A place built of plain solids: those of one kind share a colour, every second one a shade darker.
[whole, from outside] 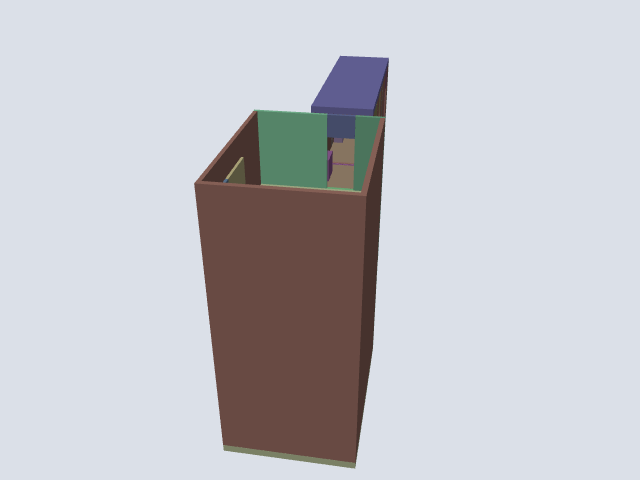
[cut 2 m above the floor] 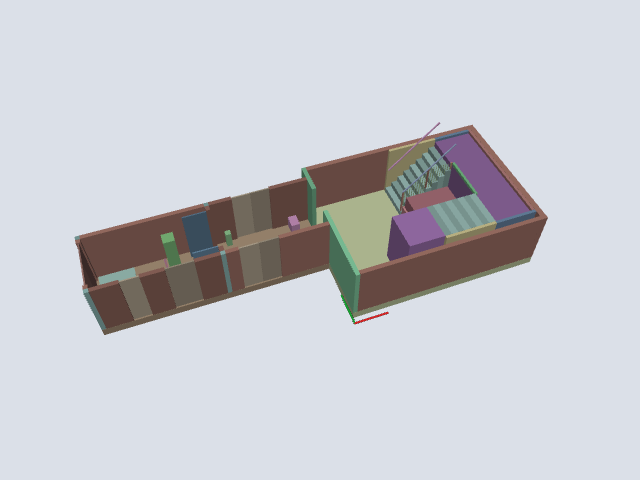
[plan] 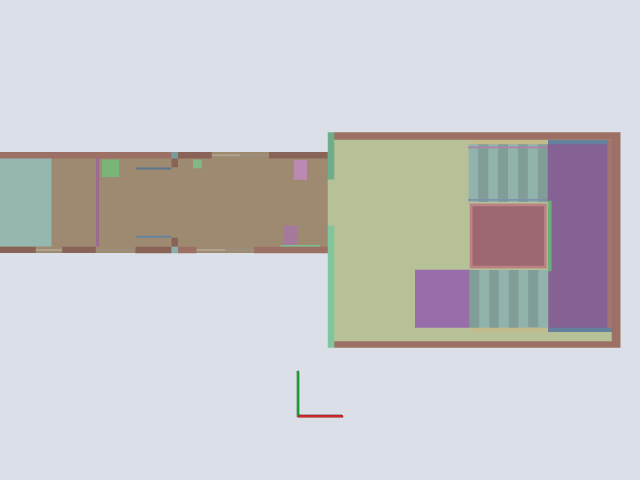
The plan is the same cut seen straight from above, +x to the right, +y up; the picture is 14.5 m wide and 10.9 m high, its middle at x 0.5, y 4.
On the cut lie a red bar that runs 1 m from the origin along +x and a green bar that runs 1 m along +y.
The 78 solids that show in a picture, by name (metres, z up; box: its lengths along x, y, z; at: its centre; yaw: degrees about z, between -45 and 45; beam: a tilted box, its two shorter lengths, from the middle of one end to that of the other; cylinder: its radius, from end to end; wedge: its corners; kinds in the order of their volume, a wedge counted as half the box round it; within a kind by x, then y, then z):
{
 "wall_1": {"box": [0.15, 0.15, 3.55], "at": [-6.9, 5.78, 1.77]},
 "wall_2": {"box": [0.55, 0.15, 2.97], "at": [-6.55, 5.92, 9.07]},
 "wall_3": {"box": [0.87, 0.15, 3.55], "at": [-6.39, 3.77, 1.77]},
 "wall_4": {"box": [0.76, 0.15, 3.55], "at": [-4.97, 3.77, 1.77]},
 "wall_5": {"box": [3.95, 0.15, 3.55], "at": [-4.85, 5.92, 1.77]},
 "wall_6": {"box": [1.3, 0.15, 2.97], "at": [-4.42, 5.92, 9.07]},
 "wall_7": {"box": [0.82, 0.15, 3.55], "at": [-3.28, 3.77, 1.77]},
 "wall_8": {"box": [0.9, 0.15, 2.97], "at": [-3.18, 5.92, 9.07]},
 "wall_9": {"box": [0.15, 0.2, 3.55], "at": [-2.8, 3.95, 1.77]},
 "wall_10": {"box": [0.15, 0.2, 3.55], "at": [-2.8, 5.75, 1.77]},
 "wall_11": {"box": [0.42, 0.15, 3.55], "at": [-2.51, 3.77, 1.77]},
 "wall_12": {"box": [0.77, 0.15, 3.55], "at": [-2.34, 5.92, 1.77]},
 "wall_13": {"box": [4.3, 0.15, 2.97], "at": [-1.48, 3.77, 9.07]},
 "wall_14": {"box": [1.68, 0.15, 3.55], "at": [-0.16, 3.77, 1.77]},
 "wall_15": {"box": [1.33, 0.15, 3.55], "at": [0.01, 5.92, 1.77]},
 "wall_16": {"box": [6.3, 0.15, 10.56], "at": [3.98, 1.62, 5.28]},
 "wall_17": {"box": [6.3, 0.18, 10.56], "at": [3.98, 6.36, 5.28]},
 "wall_18": {"box": [0.2, 4.9, 10.56], "at": [7.23, 4.0, 5.28]},
 "landing_slab_1": {"box": [1.24, 1.32, 3.79], "at": [3.28, 2.67, 1.9]},
 "landing_slab_2": {"box": [1.36, 4.17, 1.9], "at": [6.35, 4.09, 0.95]},
 "floor_slab_1": {"box": [1.95, 4.18, 0.25], "at": [1.8, 4.19, 7.47]},
 "floor_slab_2": {"box": [6.65, 4.9, 0.3], "at": [4.0, 4.0, -0.15]},
 "corr_floor_slab_1": {"box": [7.65, 2.3, 0.3], "at": [-3.15, 4.85, -0.15]},
 "corr_floor_slab_2": {"box": [7.65, 2.3, 0.25], "at": [-3.15, 4.85, 7.47]},
 "tread_slab_1": {"box": [0.23, 1.31, 0.21], "at": [3.99, 5.52, 0.11]},
 "tread_slab_2": {"box": [0.23, 1.31, 3.59], "at": [4.0, 2.67, 1.79]},
 "tread_slab_3": {"box": [0.23, 1.31, 0.42], "at": [4.21, 5.52, 0.21]},
 "tread_slab_4": {"box": [0.23, 1.31, 3.38], "at": [4.23, 2.67, 1.69]},
 "tread_slab_5": {"box": [0.23, 1.31, 0.63], "at": [4.44, 5.52, 0.32]},
 "tread_slab_6": {"box": [0.23, 1.31, 3.17], "at": [4.45, 2.67, 1.58]},
 "tread_slab_7": {"box": [0.23, 1.31, 0.85], "at": [4.66, 5.52, 0.42]},
 "tread_slab_8": {"box": [0.23, 1.31, 2.95], "at": [4.67, 2.67, 1.48]},
 "tread_slab_9": {"box": [0.23, 1.31, 1.06], "at": [4.88, 5.52, 0.53]},
 "tread_slab_10": {"box": [0.23, 1.31, 2.74], "at": [4.9, 2.67, 1.37]},
 "tread_slab_11": {"box": [0.23, 1.31, 1.27], "at": [5.11, 5.52, 0.63]},
 "tread_slab_12": {"box": [0.23, 1.31, 2.53], "at": [5.12, 2.67, 1.27]},
 "tread_slab_13": {"box": [0.23, 1.31, 1.48], "at": [5.33, 5.52, 0.74]},
 "tread_slab_14": {"box": [0.23, 1.31, 2.32], "at": [5.34, 2.67, 1.16]},
 "tread_slab_15": {"box": [0.23, 1.31, 1.69], "at": [5.56, 5.52, 0.84]},
 "tread_slab_16": {"box": [0.23, 1.31, 2.11], "at": [5.57, 2.67, 1.05]},
 "wall_cheek_1": {"box": [0.15, 2.78, 10.56], "at": [0.75, 2.94, 5.28]},
 "wall_cheek_2": {"box": [0.15, 1.08, 10.56], "at": [0.75, 5.91, 5.28]},
 "corr_ceiling_slab_1": {"box": [7.65, 2.3, 0.25], "at": [-3.15, 4.85, 10.68]},
 "wall_land_far_wall_1": {"box": [0.1, 4.27, 9.99], "at": [7.08, 4.14, 5.0]},
 "wall_wall_1": {"box": [1.78, 0.1, 9.99], "at": [4.78, 1.96, 5.0]},
 "wall_wall_2": {"box": [1.8, 0.1, 9.99], "at": [4.78, 6.22, 5.0]},
 "wall_land_wall_1": {"box": [1.35, 0.1, 9.99], "at": [6.35, 6.22, 5.0]},
 "wall_land_wall_2": {"box": [1.45, 0.1, 9.99], "at": [6.4, 1.96, 5.0]},
 "corr_well_planter_box_1": {"box": [1.75, 1.48, 0.5], "at": [4.78, 4.09, 0.25]},
 "corr_well_planter_plant_1": {"box": [1.63, 1.36, 0.5], "at": [4.78, 4.09, 0.75]},
 "corr_door_leaf_1": {"box": [0.6, 0.05, 2.1], "at": [-5.65, 3.77, 1.05]},
 "corr_door_leaf_2": {"box": [0.9, 0.05, 2.1], "at": [-4.14, 3.77, 1.05]},
 "corr_door_leaf_3": {"box": [0.65, 0.05, 2.1], "at": [-1.98, 3.77, 1.05]},
 "corr_door_leaf_4": {"box": [0.65, 0.05, 2.1], "at": [-1.63, 5.92, 1.05]},
 "corr_door_leaf_5": {"box": [0.65, 0.05, 2.1], "at": [-1.33, 3.77, 1.05]},
 "corr_door_leaf_6": {"box": [0.65, 0.05, 2.1], "at": [-0.98, 5.92, 1.05]},
 "corr_cabinet_body_1": {"box": [1.0, 0.45, 0.9], "at": [-0.35, 4.08, 8.04]},
 "wallpost_1": {"box": [0.15, 0.15, 3.55], "at": [-6.9, 3.77, 1.77]},
 "wallpost_2": {"box": [0.15, 0.15, 3.55], "at": [-2.8, 3.77, 1.77]},
 "wallpost_3": {"box": [0.15, 0.15, 3.55], "at": [-2.8, 5.92, 1.77]},
 "corr_mat_top_1": {"box": [1.2, 2.0, 0.09], "at": [-6.2, 4.85, -0.04]},
 "corr_fan_body_1": {"box": [0.4, 0.4, 1.25], "at": [-4.26, 5.63, 0.62]},
 "corr_end_leaf_1": {"box": [0.05, 0.85, 2.1], "at": [-6.9, 4.42, 1.05]},
 "corr_end_leaf_2": {"box": [0.05, 0.85, 2.1], "at": [-6.9, 5.28, 1.05]},
 "corr_cross_leaf_1": {"box": [0.8, 0.05, 2.1], "at": [-3.27, 4.08, 1.05]},
 "corr_cross_leaf_2": {"box": [0.8, 0.05, 2.1], "at": [-3.27, 5.62, 1.05]},
 "guard_panel_1": {"box": [0.09, 1.6, 1.08], "at": [5.71, 4.09, 2.44]},
 "wall_head_1": {"box": [0.15, 1.04, 0.86], "at": [0.75, 4.85, 10.13]},
 "corr_bin_body_1": {"box": [0.4, 0.4, 0.65], "at": [-4.28, 4.07, 7.92]},
 "corr_left_box_1": {"box": [0.3, 0.45, 0.2], "at": [-0.17, 4.11, 0.1]},
 "corr_left_box_2": {"box": [0.3, 0.45, 0.45], "at": [0.06, 5.59, 0.22]},
 "floor_door_slab_1": {"box": [0.15, 1.04, 0.25], "at": [0.75, 4.85, 7.47]},
 "corr_board_panel_1": {"box": [0.9, 0.04, 0.8], "at": [0.05, 3.87, 1.3]},
 "corr_extinguisher_body_1": {"box": [0.2, 0.2, 0.6], "at": [-2.29, 5.73, 0.3]},
 "corr_cablecover_1": {"box": [0.07, 2.0, 0.09], "at": [-4.55, 4.85, -0.04]},
 "corr_cablecover_top_1": {"box": [0.035, 2.0, 0.09], "at": [-4.55, 4.85, -0.03]},
 "handrail_rail_1": {"beam": [0.045, 0.045], "from": [3.87, 6.1, 1.15], "to": [5.68, 6.1, 2.83]},
 "rail_top_1": {"beam": [0.045, 0.045], "from": [3.87, 4.91, 1.15], "to": [5.68, 4.91, 2.83]}
}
